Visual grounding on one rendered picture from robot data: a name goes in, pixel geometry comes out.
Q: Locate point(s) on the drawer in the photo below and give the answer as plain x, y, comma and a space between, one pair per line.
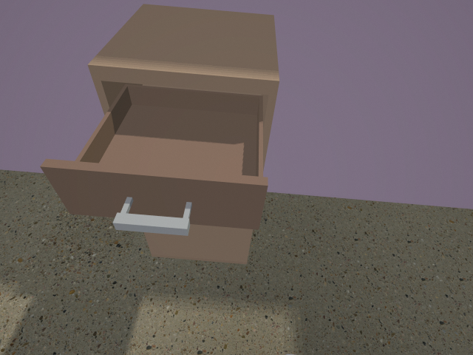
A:
165, 147

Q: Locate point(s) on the cabinet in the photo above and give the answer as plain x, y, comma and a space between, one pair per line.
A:
199, 49

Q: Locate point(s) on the handle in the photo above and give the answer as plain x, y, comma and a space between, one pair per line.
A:
150, 223

